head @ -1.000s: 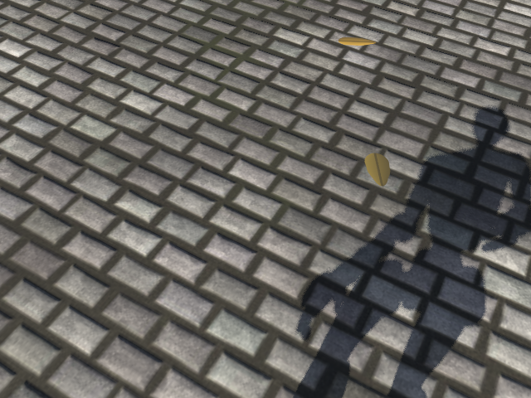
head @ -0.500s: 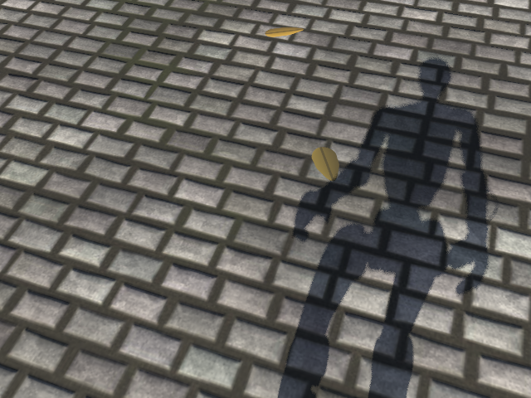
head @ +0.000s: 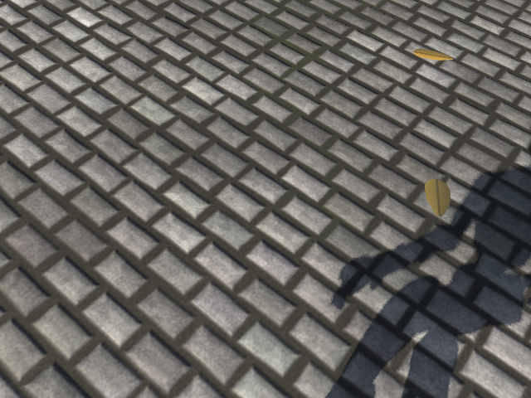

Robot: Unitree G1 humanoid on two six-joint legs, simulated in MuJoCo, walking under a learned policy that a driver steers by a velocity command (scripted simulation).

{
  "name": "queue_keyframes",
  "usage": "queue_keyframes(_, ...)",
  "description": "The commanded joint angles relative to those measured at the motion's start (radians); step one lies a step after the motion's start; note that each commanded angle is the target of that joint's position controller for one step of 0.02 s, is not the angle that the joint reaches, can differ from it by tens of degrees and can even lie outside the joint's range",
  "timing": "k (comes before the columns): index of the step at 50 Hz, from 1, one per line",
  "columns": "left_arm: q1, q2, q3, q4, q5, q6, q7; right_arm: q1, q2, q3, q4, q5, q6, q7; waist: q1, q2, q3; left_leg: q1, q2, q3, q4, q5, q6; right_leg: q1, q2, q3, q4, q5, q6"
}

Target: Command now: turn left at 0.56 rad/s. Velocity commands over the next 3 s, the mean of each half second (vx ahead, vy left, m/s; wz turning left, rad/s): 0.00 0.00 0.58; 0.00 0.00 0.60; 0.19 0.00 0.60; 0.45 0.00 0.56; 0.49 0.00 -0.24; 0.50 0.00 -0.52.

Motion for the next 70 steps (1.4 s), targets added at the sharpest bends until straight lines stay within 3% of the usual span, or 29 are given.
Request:
queue_keyframes(1,-0.041,0.067,0.012,-0.073,-0.002,-0.008,0.005,0.05,-0.16,-0.045,-0.049,-0.003,-0.01,-0.009,-0.03,0.144,-0.087,0.198,0.242,-0.285,-0.104,0.272,0.128,-0.126,-0.002,0.02,-0.061,-0.003,0.013)
queue_keyframes(10,-0.051,0.077,0.0,-0.115,-0.017,-0.026,0.017,0.018,-0.191,-0.058,-0.069,-0.02,-0.001,-0.002,-0.031,0.153,-0.107,0.096,0.221,-0.427,-0.053,0.322,0.137,0.041,0.047,0.037,-0.266,-0.058,-0.013)
queue_keyframes(13,-0.007,0.08,-0.003,-0.122,-0.026,-0.039,0.023,-0.025,-0.191,-0.061,-0.072,-0.017,0.002,0.004,-0.006,0.162,-0.116,0.06,0.198,-0.474,-0.032,0.355,0.103,0.155,0.067,0.043,-0.4,-0.049,-0.035)
queue_keyframes(15,0.068,0.079,-0.004,-0.11,-0.021,-0.052,0.036,-0.079,-0.176,-0.057,-0.079,-0.003,0.004,0.003,0.049,0.139,-0.11,-0.037,0.135,-0.454,0.014,0.236,0.029,0.333,0.051,0.046,-0.661,0.096,-0.05)
queue_keyframes(16,0.071,0.142,0.009,-0.115,-0.007,-0.059,0.047,-0.054,-0.127,-0.043,-0.086,0.003,-0.001,0.002,0.03,0.016,-0.119,-0.133,0.058,-0.368,0.122,0.004,-0.032,0.429,-0.104,0.192,-0.783,0.071,-0.084)
queue_keyframes(17,-0.002,0.231,0.021,-0.152,-0.004,-0.053,0.051,0.02,-0.067,-0.03,-0.096,0.006,-0.007,-0.001,-0.025,-0.196,-0.119,-0.298,-0.11,-0.141,0.326,-0.338,-0.08,0.487,-0.357,0.472,-0.838,0.143,-0.179)
queue_keyframes(18,0.004,0.213,0.022,-0.149,0.003,-0.045,0.041,0.025,-0.169,-0.054,-0.073,-0.028,-0.002,-0.011,-0.007,-0.114,-0.11,-0.288,-0.075,-0.071,0.53,-0.404,-0.092,0.366,-0.407,0.469,-0.791,0.267,-0.275)
queue_keyframes(20,-0.051,0.099,-0.008,-0.164,-0.007,-0.045,0.027,0.025,-0.169,-0.061,-0.043,-0.028,0.007,-0.002,-0.037,-0.047,-0.051,-0.266,-0.02,-0.064,0.68,-0.297,-0.103,0.295,-0.297,0.282,-0.763,0.369,-0.259)
queue_keyframes(21,-0.077,0.086,-0.012,-0.174,-0.004,-0.046,0.028,0.037,-0.16,-0.06,-0.032,-0.025,0.015,0.01,-0.046,-0.075,-0.053,-0.272,-0.017,-0.048,0.72,-0.246,-0.113,0.31,-0.235,0.195,-0.751,0.387,-0.228)
queue_keyframes(23,-0.05,0.089,-0.011,-0.174,-0.001,-0.048,0.033,0.035,-0.149,-0.054,-0.026,-0.014,0.024,0.03,-0.026,-0.113,-0.071,-0.298,-0.01,-0.012,0.742,-0.22,-0.139,0.369,-0.201,0.109,-0.724,0.518,-0.223)
queue_keyframes(29,0.061,0.117,0.011,-0.142,0.001,-0.053,0.027,-0.071,-0.111,-0.033,-0.059,-0.008,0.038,0.043,0.038,-0.118,-0.081,-0.311,0.036,0.034,0.564,-0.241,-0.156,0.486,-0.261,0.074,-0.702,0.531,-0.255)
queue_keyframes(35,0.047,0.152,0.029,-0.134,0.006,-0.05,0.004,-0.094,-0.092,-0.018,-0.085,0.004,0.034,0.045,0.034,-0.153,-0.1,-0.114,0.049,0.12,0.313,-0.268,-0.107,0.402,-0.287,-0.001,-0.643,0.566,-0.238)
queue_keyframes(38,0.03,0.162,0.035,-0.128,-0.013,-0.04,0.0,-0.037,-0.086,-0.015,-0.074,-0.007,0.016,0.038,-0.019,-0.108,-0.113,0.045,0.029,0.141,0.033,-0.088,-0.068,0.329,-0.269,-0.062,-0.516,0.468,-0.166)
queue_keyframes(39,0.071,0.146,0.034,-0.117,-0.01,-0.037,-0.002,-0.012,-0.124,-0.023,-0.068,-0.023,0.002,0.026,-0.031,0.007,-0.121,0.151,0.074,0.024,-0.095,0.003,-0.05,0.227,-0.23,-0.114,-0.387,0.31,-0.101)
queue_keyframes(40,0.086,0.052,0.009,-0.167,0.005,-0.028,-0.008,-0.007,-0.259,-0.048,-0.094,-0.024,-0.014,0.015,-0.005,0.315,-0.116,0.266,0.385,-0.406,-0.158,0.227,0.038,-0.055,-0.087,-0.203,-0.123,-0.193,-0.011)
queue_keyframes(41,-0.013,0.08,0.009,-0.201,0.007,-0.009,0.01,0.073,-0.303,-0.07,-0.078,-0.012,-0.015,0.017,-0.079,0.265,-0.105,0.175,0.463,-0.468,-0.109,0.483,0.18,-0.104,-0.008,-0.061,0.008,-0.309,-0.007)
queue_keyframes(42,-0.008,0.093,0.012,-0.191,-0.001,0.001,0.012,0.062,-0.251,-0.057,-0.068,-0.006,-0.013,0.014,-0.052,0.178,-0.079,0.169,0.412,-0.38,-0.094,0.49,0.198,-0.111,-0.035,-0.013,0.081,-0.254,-0.009)
queue_keyframes(43,0.004,0.095,0.015,-0.175,-0.012,-0.002,0.008,-0.004,-0.201,-0.042,-0.076,-0.002,-0.01,0.009,-0.02,0.147,-0.041,0.13,0.343,-0.303,-0.103,0.424,0.17,-0.105,-0.047,0.006,0.079,-0.162,-0.012)
queue_keyframes(46,0.053,0.119,0.025,-0.141,0.007,-0.01,-0.003,-0.073,-0.156,-0.027,-0.091,0.002,-0.007,-0.003,0.012,0.164,-0.084,0.152,0.231,-0.221,-0.093,0.462,0.117,-0.068,-0.034,-0.005,0.072,-0.034,0.001)
queue_keyframes(49,0.04,0.1,0.021,-0.146,-0.001,-0.001,-0.007,-0.029,-0.173,-0.034,-0.078,0.002,-0.015,0.0,0.001,0.128,-0.103,0.178,0.227,-0.246,-0.087,0.445,0.12,-0.081,-0.024,0.001,0.039,-0.016,0.012)
queue_keyframes(56,-0.031,0.091,0.015,-0.175,-0.003,0.001,0.006,0.032,-0.195,-0.046,-0.065,-0.015,-0.012,-0.003,-0.034,0.148,-0.086,0.16,0.226,-0.379,-0.079,0.278,0.144,-0.08,0.002,0.025,-0.134,-0.046,0.006)
queue_keyframes(60,-0.07,0.091,0.008,-0.189,0.004,-0.02,-0.005,0.039,-0.196,-0.05,-0.063,-0.029,-0.01,0.008,-0.048,0.163,-0.074,0.076,0.19,-0.494,-0.153,-0.275,0.166,-0.006,0.031,0.026,-0.249,-0.079,-0.014)
queue_keyframes(62,-0.067,0.09,0.004,-0.192,-0.003,-0.036,-0.004,0.029,-0.199,-0.054,-0.062,-0.034,-0.013,0.015,-0.036,0.166,-0.053,0.019,0.181,-0.539,-0.156,-0.343,0.163,0.071,0.05,0.029,-0.332,-0.104,-0.03)
queue_keyframes(64,0.02,0.074,-0.001,-0.169,-0.015,-0.055,0.007,-0.027,-0.194,-0.055,-0.07,-0.03,-0.017,0.016,0.035,0.143,-0.042,-0.117,0.138,-0.535,-0.121,-0.366,0.12,0.288,0.062,0.031,-0.512,-0.056,-0.057)
queue_keyframes(65,0.099,0.069,0.0,-0.144,-0.016,-0.066,0.019,-0.062,-0.177,-0.051,-0.075,-0.022,-0.02,0.01,0.093,0.108,-0.035,-0.241,0.082,-0.485,-0.06,-0.416,0.071,0.465,0.05,0.028,-0.662,0.038,-0.071)
queue_keyframes(66,0.171,0.148,0.017,-0.129,-0.006,-0.078,0.036,-0.052,-0.113,-0.036,-0.084,-0.012,-0.03,0.005,0.113,-0.041,-0.056,-0.408,-0.009,-0.347,0.144,-0.495,0.001,0.635,-0.114,0.191,-0.757,-0.116,-0.093)
queue_keyframes(67,0.21,0.259,0.035,-0.143,0.006,-0.082,0.039,-0.032,-0.047,-0.015,-0.111,-0.006,-0.041,0.002,0.11,-0.19,-0.117,-0.519,-0.143,-0.147,0.43,-0.454,-0.035,0.676,-0.391,0.591,-0.897,-0.465,-0.165)
queue_keyframes(68,0.153,0.264,0.044,-0.125,0.019,-0.08,0.035,-0.079,-0.137,-0.031,-0.113,-0.039,-0.046,0.0,0.07,-0.079,0.004,-0.565,-0.049,-0.135,0.54,-0.309,-0.041,0.503,-0.407,0.642,-0.918,-0.519,-0.206)
queue_keyframes(70,0.068,0.139,0.014,-0.135,0.001,-0.09,0.021,-0.036,-0.15,-0.039,-0.07,-0.038,-0.049,0.027,0.01,-0.053,0.065,-0.52,0.009,-0.116,0.593,-0.166,-0.057,0.43,-0.29,0.427,-0.914,-0.362,-0.179)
